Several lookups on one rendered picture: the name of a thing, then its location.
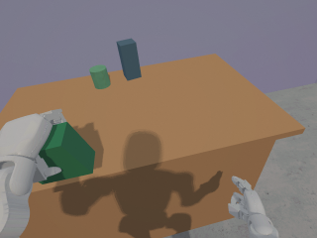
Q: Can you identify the robot left hand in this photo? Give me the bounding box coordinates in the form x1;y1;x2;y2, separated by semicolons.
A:
0;109;67;183

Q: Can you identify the right robot forearm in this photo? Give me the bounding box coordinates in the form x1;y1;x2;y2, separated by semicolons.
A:
248;214;279;238

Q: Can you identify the robot right hand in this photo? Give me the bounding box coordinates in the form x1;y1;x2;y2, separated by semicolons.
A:
228;176;266;223

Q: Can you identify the left robot forearm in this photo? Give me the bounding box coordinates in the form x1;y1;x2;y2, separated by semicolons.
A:
0;155;37;238

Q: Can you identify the sponge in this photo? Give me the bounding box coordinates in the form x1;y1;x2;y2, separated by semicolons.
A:
39;122;95;184

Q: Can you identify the table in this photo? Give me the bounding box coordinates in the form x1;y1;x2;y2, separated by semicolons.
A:
0;54;305;238

